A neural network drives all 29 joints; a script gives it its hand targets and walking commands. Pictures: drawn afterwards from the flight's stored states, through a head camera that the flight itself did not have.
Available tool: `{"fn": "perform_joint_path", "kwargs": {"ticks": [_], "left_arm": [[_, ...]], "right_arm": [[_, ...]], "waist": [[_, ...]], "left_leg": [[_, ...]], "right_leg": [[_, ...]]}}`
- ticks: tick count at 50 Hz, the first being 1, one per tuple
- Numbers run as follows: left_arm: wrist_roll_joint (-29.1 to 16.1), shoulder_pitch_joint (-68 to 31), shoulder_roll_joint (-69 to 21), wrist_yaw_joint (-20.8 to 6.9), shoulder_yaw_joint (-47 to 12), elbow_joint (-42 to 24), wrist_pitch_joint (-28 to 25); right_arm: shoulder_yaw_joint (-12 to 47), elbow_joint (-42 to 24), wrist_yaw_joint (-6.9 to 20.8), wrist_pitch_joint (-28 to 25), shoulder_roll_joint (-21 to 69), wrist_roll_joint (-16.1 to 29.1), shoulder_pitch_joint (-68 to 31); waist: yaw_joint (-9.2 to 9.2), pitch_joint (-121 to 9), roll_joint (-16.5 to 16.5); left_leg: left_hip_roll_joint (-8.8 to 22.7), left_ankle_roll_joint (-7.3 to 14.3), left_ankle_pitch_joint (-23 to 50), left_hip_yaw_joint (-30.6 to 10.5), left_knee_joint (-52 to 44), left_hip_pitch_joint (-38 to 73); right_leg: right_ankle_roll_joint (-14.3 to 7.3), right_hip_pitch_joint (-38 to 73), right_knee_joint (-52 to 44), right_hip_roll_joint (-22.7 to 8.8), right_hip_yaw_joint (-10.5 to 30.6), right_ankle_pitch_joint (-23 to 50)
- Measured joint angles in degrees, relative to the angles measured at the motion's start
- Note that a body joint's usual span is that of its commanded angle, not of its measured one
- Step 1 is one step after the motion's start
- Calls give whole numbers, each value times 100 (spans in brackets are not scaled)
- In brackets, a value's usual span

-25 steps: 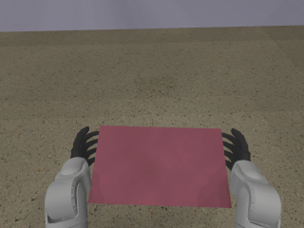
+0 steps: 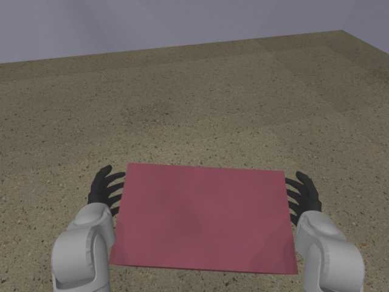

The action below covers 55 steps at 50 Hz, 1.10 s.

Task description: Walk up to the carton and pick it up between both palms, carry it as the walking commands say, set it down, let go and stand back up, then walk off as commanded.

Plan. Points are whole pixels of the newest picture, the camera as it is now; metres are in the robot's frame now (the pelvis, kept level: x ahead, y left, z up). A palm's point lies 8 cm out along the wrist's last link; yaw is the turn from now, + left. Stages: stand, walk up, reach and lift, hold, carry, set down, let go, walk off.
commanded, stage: carry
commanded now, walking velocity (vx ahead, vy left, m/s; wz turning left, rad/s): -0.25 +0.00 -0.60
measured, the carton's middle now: (201, 223) +0.26 +0.01 +0.03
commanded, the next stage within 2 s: none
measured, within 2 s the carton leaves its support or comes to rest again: neither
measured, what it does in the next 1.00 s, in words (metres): walks backwards, turning right: right foot, then left foot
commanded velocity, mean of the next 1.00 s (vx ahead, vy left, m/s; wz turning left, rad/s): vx -0.25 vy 0.00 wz -0.60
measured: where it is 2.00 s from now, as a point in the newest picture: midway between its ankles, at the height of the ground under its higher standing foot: outside the picture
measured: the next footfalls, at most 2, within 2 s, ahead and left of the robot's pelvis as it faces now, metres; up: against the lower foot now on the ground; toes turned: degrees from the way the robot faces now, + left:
right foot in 0.04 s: +0.01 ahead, -0.15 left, +0.00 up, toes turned -9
left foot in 0.38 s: -0.11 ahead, +0.09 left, +0.00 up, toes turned -8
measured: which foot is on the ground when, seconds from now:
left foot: down 0.00-0.04, up 0.06-0.36, down 0.38-0.76, up 0.78-1.00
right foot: up 0.00-0.02, down 0.04-0.40, up 0.42-0.74, down 0.76-1.00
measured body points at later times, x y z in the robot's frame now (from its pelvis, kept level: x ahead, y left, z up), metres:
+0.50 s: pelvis -0.18 +0.01 +0.01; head -0.18 +0.04 +0.46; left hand +0.10 +0.13 +0.09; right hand +0.01 -0.22 +0.11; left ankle -0.15 +0.10 -0.72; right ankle -0.14 -0.13 -0.65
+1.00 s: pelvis -0.36 +0.03 +0.01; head -0.36 +0.01 +0.46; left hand -0.05 +0.01 +0.09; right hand -0.28 -0.27 +0.09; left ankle -0.29 +0.15 -0.65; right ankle -0.37 -0.10 -0.72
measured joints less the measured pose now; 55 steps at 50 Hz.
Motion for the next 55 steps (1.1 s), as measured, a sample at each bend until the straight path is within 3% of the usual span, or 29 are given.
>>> {"fn": "perform_joint_path", "kwargs": {"ticks": [2, 3, 6, 10, 17, 19, 20, 21, 23, 26, 28, 31, 35, 38, 39, 42, 45, 47, 50, 55], "left_arm": [[16, -34, -5, -28, -5, 82, -47], [33, -20, -9, -31, -58, 196, -123], [73, 150, 0, -49, -153, 291, -227], [110, 351, -6, -135, -139, 74, -383], [174, 435, -5, -155, -184, -201, -436], [183, 456, -6, -129, -185, -262, -391], [180, 452, -2, -117, -155, -263, -363], [171, 498, -1, -99, -142, -238, -339], [153, 629, -12, -45, -184, -222, -260], [110, 642, -12, 10, -250, -240, -161], [83, 548, -2, 27, -270, -222, -142], [67, 359, 5, 42, -261, -188, -114], [80, 174, 7, 3, -154, -78, -96], [90, 117, 5, -46, -97, 32, -131], [98, 132, -2, -48, -147, 134, -207], [128, 334, -1, -61, -264, 243, -322], [145, 505, -10, -119, -242, 101, -436], [147, 549, -15, -150, -215, -8, -502], [159, 567, -14, -166, -209, -115, -549], [188, 553, -11, -137, -216, -220, -494]], "right_arm": [[-10, 15, -22, -16, -13, -1, -8], [-59, 50, -23, -24, -18, 4, 7], [-92, 87, -61, -18, 2, 56, 117], [32, -21, -125, -128, -4, 142, 176], [57, -131, -75, -206, -4, 170, 137], [66, -96, -42, -210, -5, 159, 119], [94, -31, -30, -240, -2, 148, 120], [115, 52, -17, -251, 1, 127, 141], [126, 111, 13, -209, 1, 109, 273], [102, 11, 44, -192, 13, 91, 445], [64, -58, 52, -183, 15, 73, 440], [11, -107, 66, -167, 9, 44, 343], [32, -28, 46, -148, 0, -15, 187], [59, 15, 5, -143, -1, -43, 153], [10, 46, 4, -149, -13, -38, 154], [-38, 45, -34, -107, 4, 20, 295], [50, -31, -96, -138, 2, 90, 323], [96, -88, -119, -187, 0, 122, 303], [115, -138, -113, -222, -2, 135, 256], [109, -108, -55, -234, -3, 118, 186]], "waist": [[-26, -8, 32], [-45, 34, 110], [-206, 233, 42], [-376, 318, -110], [-278, -30, -409], [-214, -103, -496], [-192, -89, -615], [-173, -79, -634], [-66, -52, -473], [46, 16, -324], [76, 22, -266], [79, -13, -178], [-11, -76, -60], [-57, -94, -44], [-72, -58, 87], [-218, 92, 83], [-380, 264, -12], [-412, 294, -65], [-365, 215, -149], [-181, 5, -366]], "left_leg": [[196, -96, -54, 109, 354, -265], [206, -236, -467, -56, 633, -447], [-268, -462, -1397, -750, 1908, -956], [-676, -449, -947, -1110, 2582, -1078], [-1297, -295, -1140, -1205, 713, -71], [-1358, -231, -964, -1053, -351, 467], [-1397, -85, -487, -952, -719, 587], [-1345, 48, -150, -889, -747, 558], [-1092, 166, -1, -821, -667, 528], [-800, 144, 124, -729, -769, 573], [-642, 118, 229, -651, -777, 505], [-394, 78, 329, -499, -659, 297], [-41, -8, 400, -250, -355, -85], [206, -132, 454, -26, -44, -406], [321, -250, 325, -111, 132, -550], [-43, -577, -1163, -746, 1473, -1047], [-399, -632, -1086, -1067, 2674, -1307], [-560, -634, -916, -1187, 2921, -1266], [-827, -573, -918, -1299, 2507, -940], [-1294, -369, -1086, -1313, 982, -111]], "right_leg": [[-28, 342, -978, 48, -31, 392], [-58, 174, -865, 128, 15, 393], [-142, -160, -722, 154, 281, 601], [-186, -340, -1095, 230, 572, 1149], [-149, -704, -1821, 360, 987, 2073], [-95, -807, -1978, 422, 1084, 2330], [-60, -867, -1949, 400, 1135, 2337], [-3, -991, -1642, 434, 1093, 1725], [80, -1365, -168, 523, 710, 498], [124, -1631, 1879, 429, 449, 266], [162, -1526, 2483, 326, 432, 264], [179, -1010, 2128, 180, 372, 57], [124, -131, 645, 105, 173, -283], [49, 553, -1045, 93, 50, 240], [-20, 477, -1129, 206, 47, 513], [-163, 99, -870, 259, 271, 532], [-198, -23, -1064, 270, 471, 827], [-233, -105, -1211, 317, 568, 1061], [-272, -249, -1442, 378, 701, 1395], [-221, -496, -1943, 425, 936, 2041]]}}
